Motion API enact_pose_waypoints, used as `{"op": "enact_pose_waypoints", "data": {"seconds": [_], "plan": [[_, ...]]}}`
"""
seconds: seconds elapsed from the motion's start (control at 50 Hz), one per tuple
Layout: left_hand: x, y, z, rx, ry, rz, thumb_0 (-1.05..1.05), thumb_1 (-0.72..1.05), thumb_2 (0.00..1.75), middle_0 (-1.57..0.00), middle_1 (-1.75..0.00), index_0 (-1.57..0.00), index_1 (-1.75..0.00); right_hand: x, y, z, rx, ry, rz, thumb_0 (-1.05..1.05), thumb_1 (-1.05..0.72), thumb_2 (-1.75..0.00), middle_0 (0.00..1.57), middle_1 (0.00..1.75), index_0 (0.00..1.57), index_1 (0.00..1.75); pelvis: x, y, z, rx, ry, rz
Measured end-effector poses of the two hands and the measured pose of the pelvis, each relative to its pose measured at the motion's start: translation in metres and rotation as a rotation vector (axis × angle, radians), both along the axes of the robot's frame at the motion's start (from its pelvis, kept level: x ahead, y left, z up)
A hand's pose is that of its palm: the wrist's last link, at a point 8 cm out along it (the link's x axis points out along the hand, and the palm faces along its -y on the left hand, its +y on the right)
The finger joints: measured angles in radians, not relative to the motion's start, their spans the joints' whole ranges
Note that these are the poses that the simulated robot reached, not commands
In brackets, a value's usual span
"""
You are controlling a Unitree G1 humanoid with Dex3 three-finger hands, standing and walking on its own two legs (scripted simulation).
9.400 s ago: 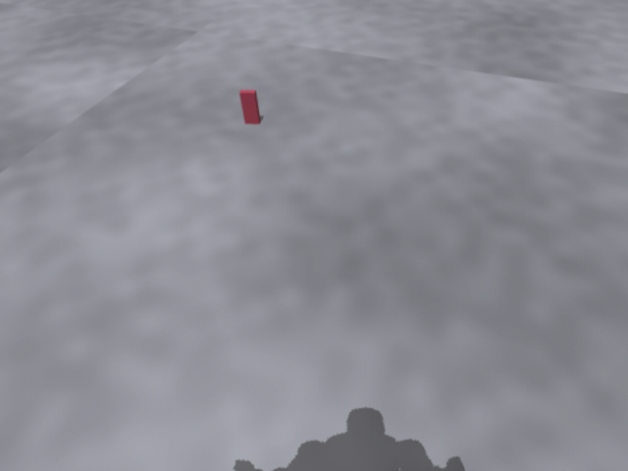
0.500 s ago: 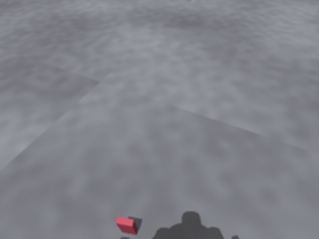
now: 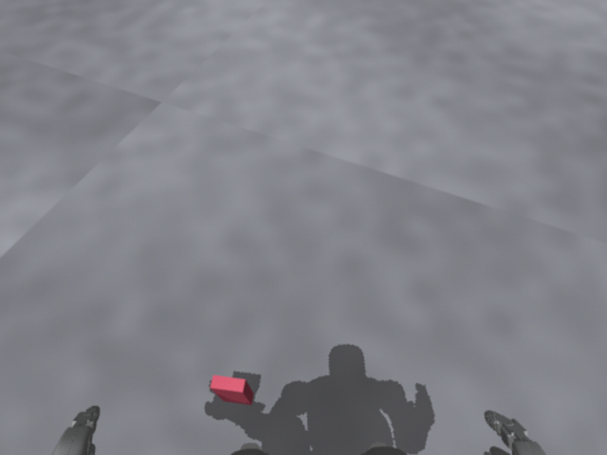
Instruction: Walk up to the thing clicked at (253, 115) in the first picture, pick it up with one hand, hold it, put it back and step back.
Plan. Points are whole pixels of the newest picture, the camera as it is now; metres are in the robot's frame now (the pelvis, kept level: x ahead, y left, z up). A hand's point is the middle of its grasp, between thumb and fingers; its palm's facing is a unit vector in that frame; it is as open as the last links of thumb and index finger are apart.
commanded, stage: go down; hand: left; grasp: from the side
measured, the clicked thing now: (233, 391) +0.34 +0.21 -0.64
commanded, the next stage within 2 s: none
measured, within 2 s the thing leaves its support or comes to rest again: neither
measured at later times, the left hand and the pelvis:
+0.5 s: hand out of the picture +0.14 +0.29 -0.16, palm faces +0.11 -0.95 -0.29, open 17.5 cm; pelvis -0.01 +0.00 -0.06, yaw +1 degrees
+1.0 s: hand (104, 426) +0.21 +0.35 -0.24, palm faces +0.15 -0.97 -0.21, open 17.5 cm; pelvis -0.05 +0.00 -0.18, yaw -1 degrees
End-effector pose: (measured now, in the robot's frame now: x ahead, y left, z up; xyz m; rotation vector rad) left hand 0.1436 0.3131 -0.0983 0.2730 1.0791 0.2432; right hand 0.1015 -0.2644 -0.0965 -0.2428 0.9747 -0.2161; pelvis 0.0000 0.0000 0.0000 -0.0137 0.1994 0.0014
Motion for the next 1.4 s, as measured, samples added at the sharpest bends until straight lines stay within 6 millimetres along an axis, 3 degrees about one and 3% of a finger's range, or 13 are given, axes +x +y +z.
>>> {"op": "enact_pose_waypoints", "data": {"seconds": [0.12,0.26,0.44,0.66,0.84,0.98,1.22,1.4], "plan": [[-0.004,0.001,-0.008,-0.007,-0.02,0.004,-0.01,-0.43,0.07,-0.07,-0.08,-0.07,-0.07,0.024,0.002,-0.005,-0.026,-0.076,0.028,0.01,-0.84,-0.88,0.21,0.3,0.2,0.3,0.0,0.001,-0.015,-0.008,0.033,0.005],[-0.009,0.006,-0.013,-0.008,-0.021,0.021,-0.01,-0.53,0.03,-0.09,-0.06,-0.08,-0.06,0.049,0.01,-0.006,-0.042,-0.163,0.066,0.01,-0.85,-0.88,0.21,0.3,0.2,0.3,0.001,0.0,-0.027,-0.018,0.06,0.014],[-0.014,0.017,-0.026,-0.028,-0.06,0.023,-0.01,-0.56,0.01,-0.09,-0.05,-0.09,-0.05,0.059,0.016,-0.022,-0.048,-0.207,0.103,0.01,-0.88,-0.89,0.21,0.3,0.21,0.3,-0.004,-0.001,-0.047,-0.024,0.11,0.019],[-0.016,0.038,-0.059,-0.053,-0.168,0.019,-0.01,-0.57,0.0,-0.09,-0.06,-0.09,-0.05,0.05,0.013,-0.065,-0.06,-0.174,0.149,0.01,-0.92,-0.9,0.21,0.3,0.21,0.31,-0.02,-0.002,-0.086,-0.028,0.192,0.018],[0.023,0.071,-0.1,-0.057,-0.392,-0.022,-0.01,-0.59,0.01,-0.09,-0.08,-0.09,-0.07,0.041,0.006,-0.126,-0.098,-0.115,0.188,0.01,-0.92,-0.9,0.21,0.3,0.21,0.3,-0.039,-0.001,-0.141,-0.037,0.284,0.013],[0.042,0.085,-0.121,-0.077,-0.469,-0.045,-0.01,-0.59,0.02,-0.09,-0.1,-0.09,-0.08,0.027,0.005,-0.167,-0.098,-0.057,0.187,0.01,-0.91,-0.89,0.21,0.3,0.21,0.3,-0.049,-0.001,-0.172,-0.045,0.328,0.003],[0.058,0.108,-0.15,-0.08,-0.59,-0.063,-0.02,-0.59,0.04,-0.08,-0.09,-0.08,-0.08,0.002,-0.002,-0.218,-0.121,0.023,0.214,0.01,-0.91,-0.9,0.21,0.3,0.21,0.3,-0.064,-0.003,-0.216,-0.055,0.368,-0.007],[0.074,0.116,-0.168,-0.098,-0.652,-0.088,-0.02,-0.57,0.03,-0.07,-0.07,-0.07,-0.06,-0.008,-0.008,-0.246,-0.146,0.051,0.22,0.01,-0.92,-0.9,0.21,0.3,0.21,0.3,-0.07,-0.003,-0.244,-0.064,0.383,-0.018]]}}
